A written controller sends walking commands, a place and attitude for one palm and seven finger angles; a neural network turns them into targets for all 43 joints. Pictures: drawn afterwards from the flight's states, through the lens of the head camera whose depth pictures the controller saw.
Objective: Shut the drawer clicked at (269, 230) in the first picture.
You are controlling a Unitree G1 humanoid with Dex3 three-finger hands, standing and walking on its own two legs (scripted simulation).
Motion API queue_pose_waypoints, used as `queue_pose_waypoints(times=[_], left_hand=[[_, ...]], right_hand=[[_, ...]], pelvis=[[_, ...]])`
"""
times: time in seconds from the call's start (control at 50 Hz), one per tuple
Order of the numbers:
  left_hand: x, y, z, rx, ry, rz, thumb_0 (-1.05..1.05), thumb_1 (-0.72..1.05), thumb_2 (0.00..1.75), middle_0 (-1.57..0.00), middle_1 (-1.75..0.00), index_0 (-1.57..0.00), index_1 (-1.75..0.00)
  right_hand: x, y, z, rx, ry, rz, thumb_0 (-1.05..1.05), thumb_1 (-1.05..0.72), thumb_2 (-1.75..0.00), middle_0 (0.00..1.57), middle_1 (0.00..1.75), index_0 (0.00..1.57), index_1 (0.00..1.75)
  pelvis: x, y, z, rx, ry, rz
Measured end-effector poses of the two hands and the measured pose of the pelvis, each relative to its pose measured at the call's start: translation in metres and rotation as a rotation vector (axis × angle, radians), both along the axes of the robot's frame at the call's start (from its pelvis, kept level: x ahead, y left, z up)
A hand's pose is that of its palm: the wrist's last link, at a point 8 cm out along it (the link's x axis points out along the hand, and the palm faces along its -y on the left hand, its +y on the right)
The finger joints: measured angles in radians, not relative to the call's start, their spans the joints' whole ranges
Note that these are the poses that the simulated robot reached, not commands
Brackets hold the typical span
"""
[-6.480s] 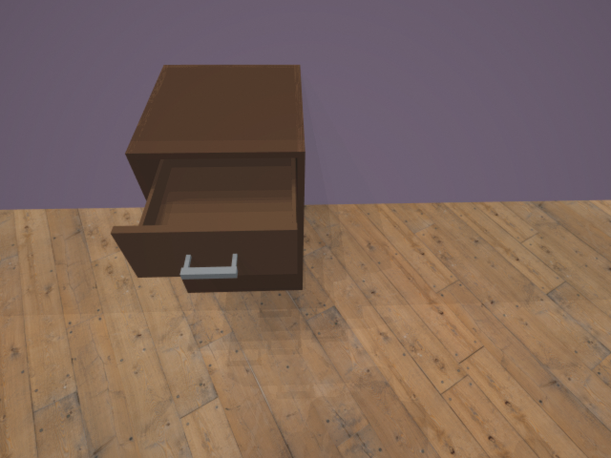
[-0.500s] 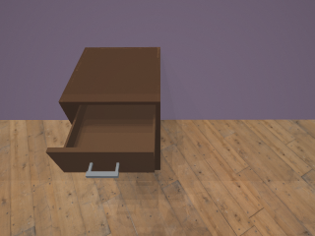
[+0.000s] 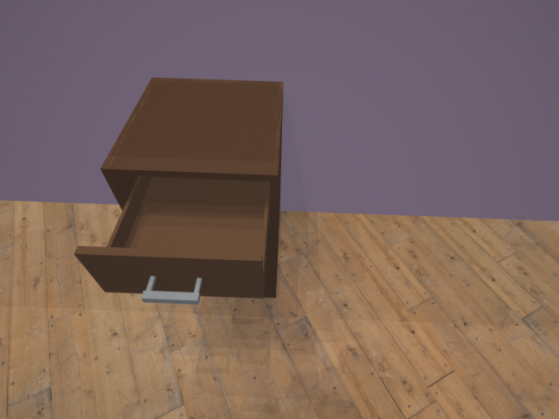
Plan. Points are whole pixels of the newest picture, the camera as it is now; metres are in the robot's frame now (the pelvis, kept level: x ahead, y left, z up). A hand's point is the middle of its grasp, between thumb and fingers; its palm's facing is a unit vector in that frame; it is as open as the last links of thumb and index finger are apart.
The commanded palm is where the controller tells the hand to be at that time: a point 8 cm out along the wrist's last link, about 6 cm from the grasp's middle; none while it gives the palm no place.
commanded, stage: come to a stop and stand still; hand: left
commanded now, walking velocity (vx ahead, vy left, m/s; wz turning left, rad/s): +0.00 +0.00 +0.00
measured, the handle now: (173, 289) +0.40 +0.26 -0.21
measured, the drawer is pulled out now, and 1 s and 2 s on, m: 0.23 0.23 0.23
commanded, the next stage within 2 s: look again from close up in 0.50 s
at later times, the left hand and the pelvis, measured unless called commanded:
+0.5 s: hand out of the picture +0.01 +0.15 -0.17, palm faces +0.01 -0.99 -0.16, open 7.4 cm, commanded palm none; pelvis +0.02 -0.01 +0.00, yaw +0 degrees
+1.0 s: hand out of the picture +0.00 +0.15 -0.17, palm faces +0.02 -0.99 -0.17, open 7.4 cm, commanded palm none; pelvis +0.03 -0.01 +0.00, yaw +0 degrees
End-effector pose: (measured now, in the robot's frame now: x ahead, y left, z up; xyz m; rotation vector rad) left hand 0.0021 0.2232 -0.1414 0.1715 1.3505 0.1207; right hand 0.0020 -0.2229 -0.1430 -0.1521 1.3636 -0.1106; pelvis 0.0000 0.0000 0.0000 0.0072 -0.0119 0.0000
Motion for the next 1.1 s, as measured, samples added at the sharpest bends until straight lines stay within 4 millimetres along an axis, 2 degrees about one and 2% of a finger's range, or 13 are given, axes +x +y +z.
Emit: queue_pose_waypoints(times=[0.1, 0.2, 0.52, 0.7, 1.1], left_hand=[[-0.010, -0.009, -0.003, -0.019, 0.048, 0.016, 0.00, 0.91, 0.90, -0.20, -0.30, -0.20, -0.30], [-0.012, -0.017, -0.005, -0.034, 0.071, 0.027, 0.00, 0.91, 0.90, -0.20, -0.30, -0.20, -0.30], [0.008, -0.018, -0.004, -0.027, 0.037, 0.032, 0.00, 0.91, 0.90, -0.20, -0.30, -0.20, -0.30], [0.010, -0.014, -0.002, -0.016, 0.035, 0.035, 0.00, 0.91, 0.90, -0.20, -0.30, -0.19, -0.30], [-0.007, -0.021, -0.002, -0.029, 0.074, 0.053, 0.00, 0.91, 0.90, -0.20, -0.30, -0.19, -0.30]], right_hand=[[-0.003, 0.000, 0.001, -0.001, 0.039, -0.009, 0.00, -0.91, -0.90, 0.20, 0.30, 0.20, 0.30], [0.001, 0.000, 0.002, -0.004, 0.052, -0.013, 0.00, -0.91, -0.90, 0.20, 0.30, 0.20, 0.30], [0.023, -0.002, 0.002, -0.013, 0.019, -0.015, 0.01, -0.92, -0.90, 0.20, 0.30, 0.20, 0.30], [0.021, -0.001, 0.002, -0.007, 0.031, -0.013, 0.00, -0.92, -0.90, 0.20, 0.30, 0.20, 0.30], [0.013, 0.004, 0.001, 0.005, 0.054, -0.015, 0.00, -0.91, -0.90, 0.20, 0.30, 0.20, 0.30]], pelvis=[[0.006, -0.003, 0.001, -0.001, -0.001, 0.001], [0.013, -0.005, 0.002, -0.001, -0.002, 0.003], [0.025, -0.006, 0.003, 0.002, -0.010, 0.002], [0.026, -0.007, 0.004, 0.002, -0.010, 0.004], [0.025, -0.006, 0.005, 0.002, -0.012, 0.007]])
